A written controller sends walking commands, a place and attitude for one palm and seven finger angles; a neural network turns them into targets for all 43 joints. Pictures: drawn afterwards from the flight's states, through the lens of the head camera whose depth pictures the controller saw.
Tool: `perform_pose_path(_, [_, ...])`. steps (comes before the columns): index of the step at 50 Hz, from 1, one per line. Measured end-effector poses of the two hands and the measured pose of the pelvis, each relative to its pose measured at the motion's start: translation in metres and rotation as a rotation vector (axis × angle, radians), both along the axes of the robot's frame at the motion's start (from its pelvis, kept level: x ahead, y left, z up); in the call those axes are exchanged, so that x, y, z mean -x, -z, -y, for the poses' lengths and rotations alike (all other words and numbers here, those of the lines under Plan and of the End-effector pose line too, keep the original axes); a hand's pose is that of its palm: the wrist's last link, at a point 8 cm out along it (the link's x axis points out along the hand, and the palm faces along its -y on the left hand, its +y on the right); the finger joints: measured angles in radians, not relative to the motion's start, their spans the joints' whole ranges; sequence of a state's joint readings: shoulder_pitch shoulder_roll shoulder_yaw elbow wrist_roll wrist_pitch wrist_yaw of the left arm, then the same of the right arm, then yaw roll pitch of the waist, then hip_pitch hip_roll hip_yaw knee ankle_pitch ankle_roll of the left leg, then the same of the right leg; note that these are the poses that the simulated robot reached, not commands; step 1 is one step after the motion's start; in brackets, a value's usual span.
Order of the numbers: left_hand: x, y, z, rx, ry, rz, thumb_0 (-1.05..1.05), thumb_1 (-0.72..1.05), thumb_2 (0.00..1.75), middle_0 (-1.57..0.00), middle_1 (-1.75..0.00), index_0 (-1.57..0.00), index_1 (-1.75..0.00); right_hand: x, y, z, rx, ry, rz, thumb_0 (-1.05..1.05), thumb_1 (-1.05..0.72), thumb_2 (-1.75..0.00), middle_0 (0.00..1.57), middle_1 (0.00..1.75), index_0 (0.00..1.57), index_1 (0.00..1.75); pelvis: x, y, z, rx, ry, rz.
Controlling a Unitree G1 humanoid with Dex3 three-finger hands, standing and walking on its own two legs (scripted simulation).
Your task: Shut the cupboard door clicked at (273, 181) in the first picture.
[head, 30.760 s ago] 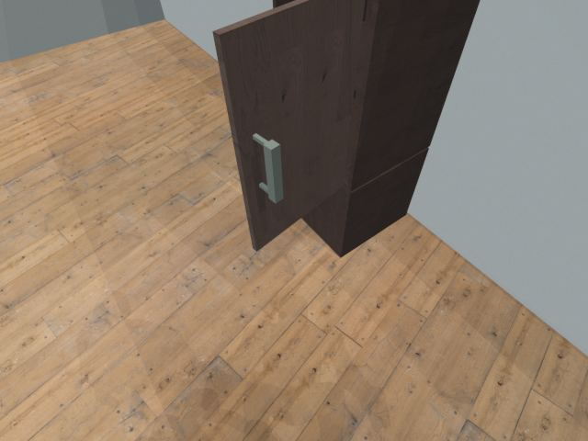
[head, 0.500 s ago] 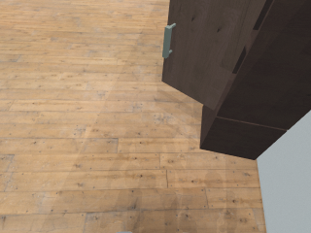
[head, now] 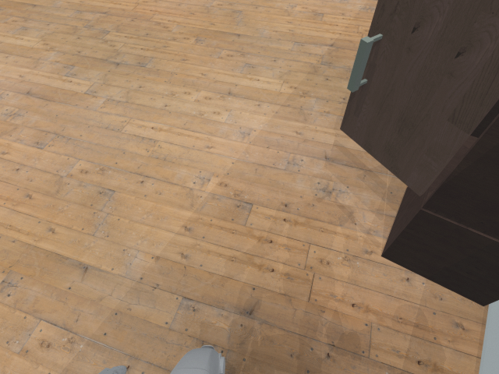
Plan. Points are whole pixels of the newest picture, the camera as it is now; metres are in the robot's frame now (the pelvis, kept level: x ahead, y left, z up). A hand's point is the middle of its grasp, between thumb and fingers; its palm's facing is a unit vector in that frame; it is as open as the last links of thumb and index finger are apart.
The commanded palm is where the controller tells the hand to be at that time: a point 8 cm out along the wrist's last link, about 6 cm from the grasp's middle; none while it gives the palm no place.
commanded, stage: walk to a spot facing it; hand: left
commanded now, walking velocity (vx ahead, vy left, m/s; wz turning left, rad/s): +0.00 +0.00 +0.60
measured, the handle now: (365, 63) +0.90 -0.32 -0.04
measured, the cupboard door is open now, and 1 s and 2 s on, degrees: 64 64 64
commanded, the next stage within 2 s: turn to face it in 1.50 s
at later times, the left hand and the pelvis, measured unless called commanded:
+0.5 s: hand out of the picture +0.03 +0.20 -0.15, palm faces +0.35 -0.89 -0.30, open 7.4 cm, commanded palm none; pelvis +0.05 -0.02 -0.01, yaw +20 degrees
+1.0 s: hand out of the picture +0.05 +0.26 -0.18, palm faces +0.63 -0.75 -0.22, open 7.4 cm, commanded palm none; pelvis +0.16 +0.08 -0.01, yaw +37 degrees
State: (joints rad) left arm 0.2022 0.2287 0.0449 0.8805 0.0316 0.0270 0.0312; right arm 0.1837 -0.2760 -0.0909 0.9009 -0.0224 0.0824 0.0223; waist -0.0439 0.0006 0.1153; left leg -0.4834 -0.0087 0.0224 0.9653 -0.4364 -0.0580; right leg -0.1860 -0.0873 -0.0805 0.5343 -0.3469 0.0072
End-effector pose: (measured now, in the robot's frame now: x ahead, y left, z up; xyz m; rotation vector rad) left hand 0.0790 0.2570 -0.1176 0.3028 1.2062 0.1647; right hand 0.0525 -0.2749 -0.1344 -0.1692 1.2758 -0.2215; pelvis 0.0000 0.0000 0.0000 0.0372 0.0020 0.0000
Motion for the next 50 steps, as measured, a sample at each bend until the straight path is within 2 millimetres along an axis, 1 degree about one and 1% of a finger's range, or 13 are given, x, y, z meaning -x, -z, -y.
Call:
perform_pose_path(4, [0.035,0.013,-0.007,0.027,-0.093,-0.036,0.00,0.91,0.89,-0.20,-0.30,-0.20,-0.30,-0.037,0.000,-0.016,0.000,-0.108,0.012,0.01,-0.91,-0.90,0.20,0.30,0.20,0.30,-0.003,0.005,-0.004,-0.001,-0.067,0.002])
perform_pose_path(7, [0.061,0.030,-0.019,0.044,-0.168,-0.069,0.00,0.91,0.89,-0.20,-0.30,-0.20,-0.30,-0.068,0.005,-0.031,0.015,-0.191,0.062,0.01,-0.90,-0.90,0.20,0.30,0.20,0.30,-0.006,0.017,-0.013,0.014,-0.113,-0.008])
perform_pose_path(10, [0.079,0.034,-0.025,0.035,-0.224,-0.110,0.00,0.91,0.89,-0.20,-0.30,-0.20,-0.30,-0.086,0.002,-0.043,0.019,-0.249,0.097,0.01,-0.90,-0.90,0.20,0.30,0.20,0.30,-0.005,0.018,-0.012,0.008,-0.139,-0.003])
perform_pose_path(15, [0.077,0.020,-0.021,0.041,-0.275,-0.074,0.01,0.91,0.89,-0.20,-0.30,-0.20,-0.30,-0.094,-0.002,-0.050,-0.001,-0.307,0.090,0.01,-0.90,-0.90,0.20,0.30,0.20,0.30,-0.011,0.009,-0.005,0.022,-0.193,-0.002])
perform_pose_path(20, [0.059,0.007,-0.008,0.017,-0.295,0.034,0.01,0.91,0.89,-0.20,-0.30,-0.20,-0.30,-0.104,0.012,-0.039,-0.036,-0.338,0.048,0.01,-0.90,-0.90,0.21,0.30,0.21,0.30,-0.029,0.012,0.012,0.023,-0.264,0.001])
perform_pose_path(23, [0.063,0.004,0.004,0.000,-0.355,0.072,0.00,0.91,0.89,-0.20,-0.30,-0.20,-0.30,-0.120,0.016,-0.034,-0.039,-0.374,0.015,0.01,-0.90,-0.90,0.21,0.30,0.21,0.30,-0.041,0.013,0.018,0.017,-0.320,0.011])
perform_pose_path(28, [0.080,-0.002,0.031,0.044,-0.455,0.004,0.00,0.91,0.89,-0.20,-0.30,-0.20,-0.30,-0.165,-0.001,-0.044,-0.057,-0.429,0.036,0.01,-0.90,-0.90,0.20,0.30,0.20,0.30,-0.066,-0.004,0.016,0.007,-0.388,0.003])
perform_pose_path(34, [0.099,0.006,0.059,0.127,-0.589,-0.072,0.00,0.91,0.89,-0.20,-0.30,-0.20,-0.30,-0.227,-0.011,-0.087,-0.067,-0.563,0.051,0.01,-0.90,-0.90,0.20,0.30,0.20,0.30,-0.093,-0.008,0.002,0.011,-0.493,0.001])
perform_pose_path(39, [0.122,0.021,0.070,0.194,-0.717,-0.160,0.00,0.91,0.89,-0.20,-0.30,-0.20,-0.30,-0.287,-0.009,-0.156,-0.078,-0.714,0.095,0.01,-0.91,-0.90,0.20,0.30,0.20,0.30,-0.115,0.002,-0.024,0.020,-0.563,0.012])
perform_pose_path(42, [0.133,0.037,0.062,0.230,-0.763,-0.221,0.00,0.91,0.89,-0.20,-0.30,-0.20,-0.30,-0.321,-0.004,-0.199,-0.085,-0.775,0.192,0.01,-0.90,-0.90,0.20,0.30,0.20,0.30,-0.128,0.019,-0.050,0.031,-0.584,0.021])
perform_pose_path(44, [0.132,0.046,0.046,0.233,-0.766,-0.247,0.00,0.91,0.89,-0.20,-0.30,-0.20,-0.30,-0.334,-0.002,-0.216,-0.083,-0.782,0.243,0.01,-0.90,-0.90,0.20,0.30,0.20,0.30,-0.133,0.026,-0.060,0.027,-0.598,0.032])
perform_pose_path(46, [0.117,0.048,0.022,0.206,-0.770,-0.223,0.01,0.91,0.89,-0.20,-0.30,-0.20,-0.30,-0.337,-0.003,-0.222,-0.073,-0.786,0.239,0.01,-0.90,-0.90,0.20,0.30,0.20,0.30,-0.140,0.024,-0.068,0.020,-0.607,0.035])
perform_pose_path(50, [0.065,0.034,-0.032,0.132,-0.761,-0.071,0.01,0.91,0.89,-0.20,-0.30,-0.20,-0.30,-0.330,-0.005,-0.223,-0.048,-0.784,0.157,0.00,-0.90,-0.90,0.20,0.30,0.20,0.30,-0.157,0.012,-0.081,0.027,-0.646,0.030])
